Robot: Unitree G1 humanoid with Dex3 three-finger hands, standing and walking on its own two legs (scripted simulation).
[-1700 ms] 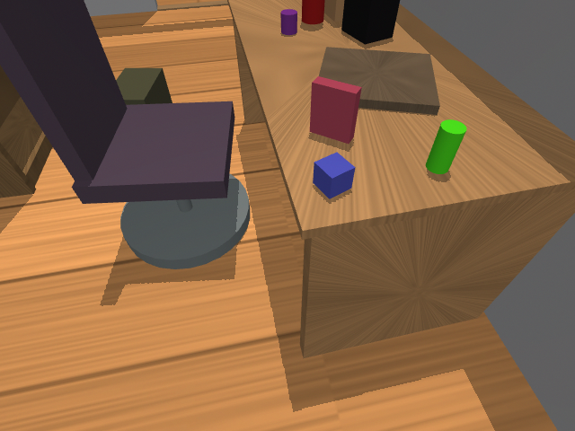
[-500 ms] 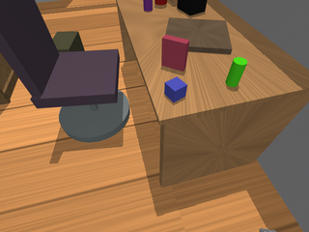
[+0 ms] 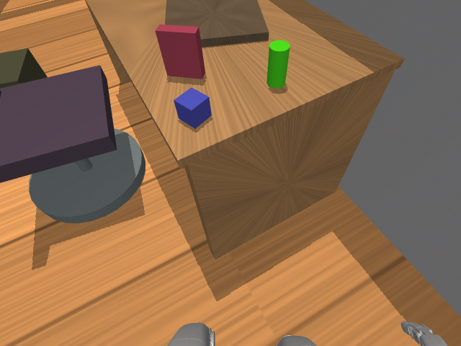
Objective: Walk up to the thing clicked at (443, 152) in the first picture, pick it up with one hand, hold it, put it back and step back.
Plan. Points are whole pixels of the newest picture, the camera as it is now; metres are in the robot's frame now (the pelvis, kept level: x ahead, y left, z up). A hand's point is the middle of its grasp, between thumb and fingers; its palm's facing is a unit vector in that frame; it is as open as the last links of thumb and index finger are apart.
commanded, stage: walk up
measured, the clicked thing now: (277, 65) +0.76 -0.10 +0.03
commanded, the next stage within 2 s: stand in 1.64 s
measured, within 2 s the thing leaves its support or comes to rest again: neither
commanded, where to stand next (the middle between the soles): +0.06 +0.03 m, yaw -10 degrees
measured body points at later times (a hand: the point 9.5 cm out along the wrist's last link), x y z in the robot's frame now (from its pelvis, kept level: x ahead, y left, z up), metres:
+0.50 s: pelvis -0.01 +0.01 +0.00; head +0.01 +0.00 +0.45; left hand +0.12 +0.31 -0.11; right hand +0.02 -0.32 -0.12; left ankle +0.02 +0.15 -0.72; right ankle -0.02 -0.11 -0.72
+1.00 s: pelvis +0.00 +0.02 +0.02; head +0.01 +0.02 +0.47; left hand +0.15 +0.30 -0.11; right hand +0.02 -0.29 -0.11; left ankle +0.01 +0.16 -0.72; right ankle -0.02 -0.11 -0.72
